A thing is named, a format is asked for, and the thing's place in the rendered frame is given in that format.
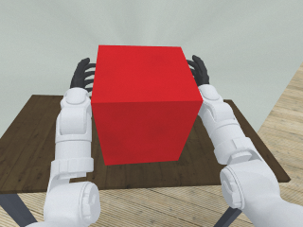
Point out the right robot upper arm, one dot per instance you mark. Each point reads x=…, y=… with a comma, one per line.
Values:
x=251, y=187

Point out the left robot upper arm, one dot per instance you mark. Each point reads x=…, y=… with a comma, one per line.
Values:
x=71, y=205

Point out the robot left hand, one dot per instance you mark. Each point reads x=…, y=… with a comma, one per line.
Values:
x=79, y=79

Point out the table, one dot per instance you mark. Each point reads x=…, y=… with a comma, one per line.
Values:
x=28, y=147

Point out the robot right forearm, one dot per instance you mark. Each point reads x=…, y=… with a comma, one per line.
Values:
x=230, y=144

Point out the robot right hand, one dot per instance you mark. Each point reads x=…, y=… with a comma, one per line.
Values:
x=199, y=72

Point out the robot left forearm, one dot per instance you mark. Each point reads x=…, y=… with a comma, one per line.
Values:
x=73, y=139

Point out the carton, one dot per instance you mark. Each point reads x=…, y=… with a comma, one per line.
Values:
x=144, y=101

